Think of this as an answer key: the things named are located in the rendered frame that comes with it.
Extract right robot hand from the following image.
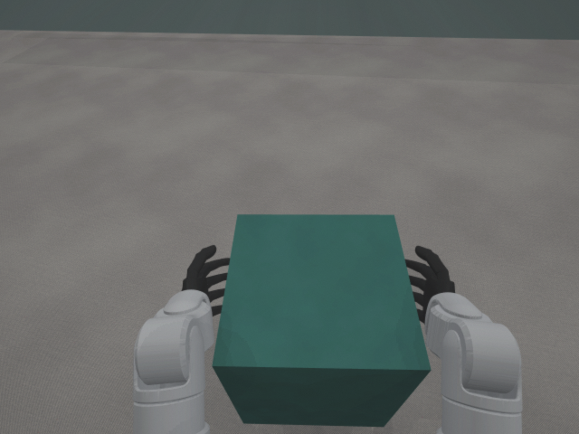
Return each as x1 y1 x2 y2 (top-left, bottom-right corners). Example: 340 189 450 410
405 246 455 324

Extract left robot hand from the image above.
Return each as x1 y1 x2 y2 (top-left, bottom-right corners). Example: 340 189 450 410
182 245 230 316

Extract carton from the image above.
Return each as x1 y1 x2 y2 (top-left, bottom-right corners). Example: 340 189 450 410
212 214 431 427

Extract right robot forearm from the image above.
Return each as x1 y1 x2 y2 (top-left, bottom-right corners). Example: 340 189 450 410
424 292 523 434

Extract left robot forearm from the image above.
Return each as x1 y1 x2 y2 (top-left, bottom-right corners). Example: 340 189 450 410
133 289 214 434

